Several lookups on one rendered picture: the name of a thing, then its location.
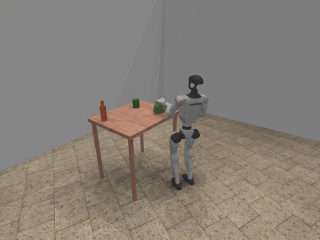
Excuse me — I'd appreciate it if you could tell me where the left robot forearm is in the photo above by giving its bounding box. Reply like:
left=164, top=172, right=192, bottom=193
left=162, top=101, right=172, bottom=115

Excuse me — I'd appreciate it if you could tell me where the robot left upper arm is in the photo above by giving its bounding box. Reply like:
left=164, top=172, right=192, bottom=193
left=167, top=95, right=187, bottom=118

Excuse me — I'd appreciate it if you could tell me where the robot right upper arm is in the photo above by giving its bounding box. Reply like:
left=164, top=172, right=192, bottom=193
left=199, top=94, right=209, bottom=117

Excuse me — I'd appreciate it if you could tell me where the left robot thigh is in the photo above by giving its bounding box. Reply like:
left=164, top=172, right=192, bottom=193
left=169, top=131, right=183, bottom=163

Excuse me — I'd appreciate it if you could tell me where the right robot shin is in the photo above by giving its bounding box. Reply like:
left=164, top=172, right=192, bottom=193
left=184, top=150, right=193, bottom=179

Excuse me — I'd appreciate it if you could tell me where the table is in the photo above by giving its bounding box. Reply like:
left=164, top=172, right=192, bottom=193
left=88, top=100, right=180, bottom=202

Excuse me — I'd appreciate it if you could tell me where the robot left hand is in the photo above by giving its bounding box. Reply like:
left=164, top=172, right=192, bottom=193
left=155, top=98, right=166, bottom=110

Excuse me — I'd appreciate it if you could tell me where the sponge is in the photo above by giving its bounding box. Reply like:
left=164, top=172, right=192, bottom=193
left=153, top=103, right=166, bottom=115

